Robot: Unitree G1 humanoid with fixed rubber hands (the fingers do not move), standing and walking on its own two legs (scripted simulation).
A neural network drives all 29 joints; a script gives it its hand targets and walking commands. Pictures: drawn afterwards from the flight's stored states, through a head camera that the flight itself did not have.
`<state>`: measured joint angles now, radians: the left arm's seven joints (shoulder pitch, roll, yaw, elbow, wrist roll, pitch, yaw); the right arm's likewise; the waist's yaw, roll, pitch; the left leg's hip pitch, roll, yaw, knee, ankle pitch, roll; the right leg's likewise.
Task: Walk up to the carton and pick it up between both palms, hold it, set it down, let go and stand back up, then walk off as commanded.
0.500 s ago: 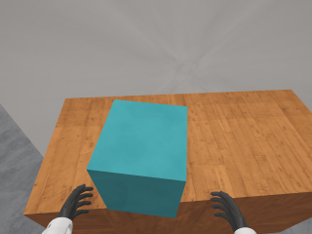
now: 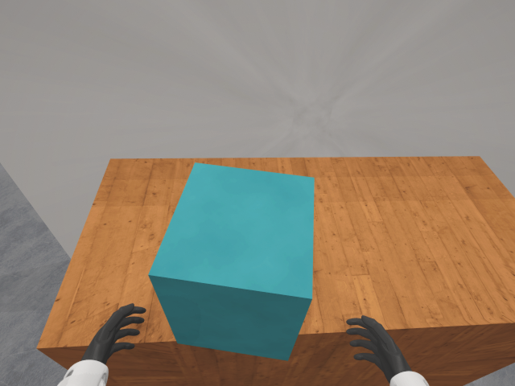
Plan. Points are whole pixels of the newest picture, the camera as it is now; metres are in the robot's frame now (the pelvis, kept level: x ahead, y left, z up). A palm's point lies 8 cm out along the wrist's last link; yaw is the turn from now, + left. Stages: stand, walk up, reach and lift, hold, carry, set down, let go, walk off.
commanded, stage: stand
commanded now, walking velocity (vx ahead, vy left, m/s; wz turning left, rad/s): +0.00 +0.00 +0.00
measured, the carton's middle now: (242, 264) +0.32 +0.04 +0.00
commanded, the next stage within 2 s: walk off in 0.22 s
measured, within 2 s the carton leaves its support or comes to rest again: neither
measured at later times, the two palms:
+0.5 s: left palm (98, 358) +0.17 +0.25 -0.05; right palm (394, 368) +0.17 -0.21 -0.06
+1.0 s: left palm out of the picture +0.01 +0.28 -0.08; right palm out of the picture -0.02 -0.33 -0.13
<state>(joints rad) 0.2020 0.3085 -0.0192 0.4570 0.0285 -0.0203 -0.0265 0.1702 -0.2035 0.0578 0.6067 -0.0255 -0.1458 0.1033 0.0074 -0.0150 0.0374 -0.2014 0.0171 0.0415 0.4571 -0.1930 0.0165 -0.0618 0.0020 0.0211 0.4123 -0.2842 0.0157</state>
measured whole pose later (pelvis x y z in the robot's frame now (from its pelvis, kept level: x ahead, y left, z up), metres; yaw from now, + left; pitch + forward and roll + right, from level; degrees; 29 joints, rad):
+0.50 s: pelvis -0.01 +0.00 +0.00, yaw -1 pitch -2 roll +0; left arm 0.19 0.31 0.00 0.49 0.00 -0.07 -0.03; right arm 0.14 -0.21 0.06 0.58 -0.03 -0.11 0.11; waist 0.00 -0.01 0.03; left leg -0.25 0.02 0.06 0.46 -0.17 0.02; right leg -0.18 0.01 0.04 0.57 -0.34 0.01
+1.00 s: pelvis -0.10 -0.02 -0.02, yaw +0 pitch -1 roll +2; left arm 0.24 0.37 0.03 0.62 0.03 0.05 -0.01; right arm 0.32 -0.47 0.05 0.68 -0.03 0.06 -0.01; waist 0.01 0.04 0.12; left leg -0.37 -0.10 -0.10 0.93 -0.46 0.02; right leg -0.39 0.02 0.06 0.69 -0.29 -0.04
